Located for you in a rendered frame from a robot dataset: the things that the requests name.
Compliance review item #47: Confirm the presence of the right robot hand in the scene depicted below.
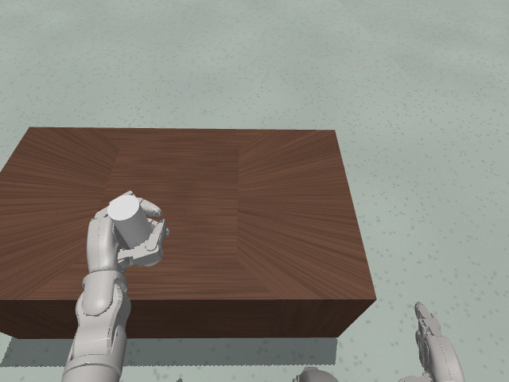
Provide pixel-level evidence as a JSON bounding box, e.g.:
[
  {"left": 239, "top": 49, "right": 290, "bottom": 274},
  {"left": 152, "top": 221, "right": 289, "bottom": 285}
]
[{"left": 398, "top": 302, "right": 465, "bottom": 382}]

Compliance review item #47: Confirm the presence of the left robot hand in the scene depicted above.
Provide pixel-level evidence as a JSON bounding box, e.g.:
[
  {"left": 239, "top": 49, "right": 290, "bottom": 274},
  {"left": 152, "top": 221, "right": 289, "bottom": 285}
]
[{"left": 87, "top": 191, "right": 170, "bottom": 276}]

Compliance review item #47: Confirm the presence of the left robot arm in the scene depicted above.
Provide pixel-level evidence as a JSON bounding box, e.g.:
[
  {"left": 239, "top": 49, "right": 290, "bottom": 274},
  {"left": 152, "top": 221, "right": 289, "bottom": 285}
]
[{"left": 61, "top": 270, "right": 131, "bottom": 382}]

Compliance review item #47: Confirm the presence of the can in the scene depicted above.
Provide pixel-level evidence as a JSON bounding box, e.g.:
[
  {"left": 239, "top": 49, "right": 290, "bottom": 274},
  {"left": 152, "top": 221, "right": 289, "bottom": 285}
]
[{"left": 107, "top": 195, "right": 163, "bottom": 267}]

